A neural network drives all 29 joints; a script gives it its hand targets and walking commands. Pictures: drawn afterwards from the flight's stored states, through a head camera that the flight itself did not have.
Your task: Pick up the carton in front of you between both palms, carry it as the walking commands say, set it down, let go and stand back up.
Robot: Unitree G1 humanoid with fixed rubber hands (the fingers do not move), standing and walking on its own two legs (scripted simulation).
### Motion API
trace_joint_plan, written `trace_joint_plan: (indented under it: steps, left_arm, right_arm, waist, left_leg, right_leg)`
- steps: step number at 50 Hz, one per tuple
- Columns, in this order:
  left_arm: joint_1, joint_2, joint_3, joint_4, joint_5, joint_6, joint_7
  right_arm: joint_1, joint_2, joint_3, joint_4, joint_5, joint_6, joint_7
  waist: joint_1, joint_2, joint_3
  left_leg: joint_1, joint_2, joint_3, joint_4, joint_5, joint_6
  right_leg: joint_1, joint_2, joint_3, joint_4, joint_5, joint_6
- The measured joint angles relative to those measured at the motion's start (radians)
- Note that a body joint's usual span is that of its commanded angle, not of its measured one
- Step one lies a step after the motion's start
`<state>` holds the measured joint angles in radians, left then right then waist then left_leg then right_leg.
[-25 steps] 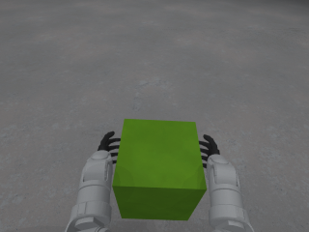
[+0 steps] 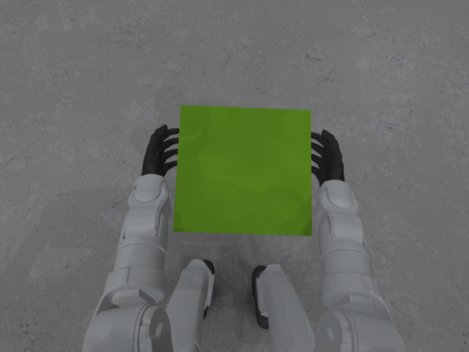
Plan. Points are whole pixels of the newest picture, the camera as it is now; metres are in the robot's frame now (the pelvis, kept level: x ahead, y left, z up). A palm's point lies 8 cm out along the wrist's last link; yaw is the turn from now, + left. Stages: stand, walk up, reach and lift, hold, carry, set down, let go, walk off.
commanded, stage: set down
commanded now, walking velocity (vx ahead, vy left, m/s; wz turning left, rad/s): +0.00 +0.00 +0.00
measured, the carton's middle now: (241, 179) +0.40 +0.00 -0.16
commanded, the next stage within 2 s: none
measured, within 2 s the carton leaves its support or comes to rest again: rests again in 1.66 s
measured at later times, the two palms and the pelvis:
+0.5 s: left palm (168, 164) +0.44 +0.16 -0.22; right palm (302, 169) +0.44 -0.14 -0.22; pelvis -0.02 +0.00 -0.13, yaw -1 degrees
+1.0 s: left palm (178, 165) +0.48 +0.17 -0.37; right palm (285, 168) +0.48 -0.13 -0.37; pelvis -0.04 +0.01 -0.24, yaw -2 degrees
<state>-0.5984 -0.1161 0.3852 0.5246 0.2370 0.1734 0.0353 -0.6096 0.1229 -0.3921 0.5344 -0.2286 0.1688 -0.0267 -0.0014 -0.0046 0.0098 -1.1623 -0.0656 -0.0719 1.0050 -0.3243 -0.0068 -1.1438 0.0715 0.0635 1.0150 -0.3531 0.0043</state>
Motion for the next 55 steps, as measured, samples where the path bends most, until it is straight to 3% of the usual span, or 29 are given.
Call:
trace_joint_plan:
  steps: [5,12,20,32,47,55]
  left_arm:
    - [-0.035,0.018,-0.002,0.006,-0.037,0.013,0.003]
    - [-0.12,0.032,0.053,0.076,-0.002,0.058,-0.011]
    - [-0.211,0.07,0.063,0.13,-0.003,0.052,-0.007]
    - [-0.372,0.142,0.024,0.164,-0.073,0.063,0.027]
    - [-0.593,0.216,0.036,0.241,-0.07,0.097,0.035]
    - [-0.69,0.272,0.0,0.281,-0.109,0.091,0.045]
  right_arm:
    - [-0.028,-0.008,0.005,-0.003,0.041,0.015,-0.015]
    - [-0.111,-0.008,-0.049,0.062,0.007,0.059,-0.019]
    - [-0.199,-0.031,-0.053,0.112,0.009,0.05,-0.039]
    - [-0.361,-0.104,-0.022,0.15,0.077,0.055,-0.068]
    - [-0.584,-0.177,-0.04,0.236,0.08,0.081,-0.078]
    - [-0.677,-0.223,0.0,0.269,0.125,0.076,-0.1]
  waist:
    - [0.005,-0.003,-0.104]
    - [0.009,-0.006,-0.186]
    - [0.014,-0.005,-0.205]
    - [0.018,-0.01,-0.128]
    - [0.025,-0.019,0.011]
    - [0.032,-0.019,0.119]
  left_leg:
    - [-0.174,-0.008,-0.006,0.128,-0.05,-0.007]
    - [-0.335,-0.016,-0.007,0.26,-0.097,-0.012]
    - [-0.529,-0.028,-0.008,0.41,-0.133,-0.017]
    - [-0.779,-0.046,-0.003,0.647,-0.172,-0.024]
    - [-0.987,-0.064,0.007,0.868,-0.19,-0.033]
    - [-1.067,-0.068,0.014,0.98,-0.209,-0.038]
  right_leg:
    - [-0.174,0.012,0.0,0.129,-0.049,0.001]
    - [-0.335,0.023,-0.002,0.26,-0.097,0.003]
    - [-0.528,0.036,-0.003,0.408,-0.133,0.012]
    - [-0.773,0.06,-0.003,0.639,-0.172,0.035]
    - [-0.979,0.081,-0.009,0.86,-0.196,0.057]
    - [-1.058,0.09,-0.017,0.973,-0.216,0.064]
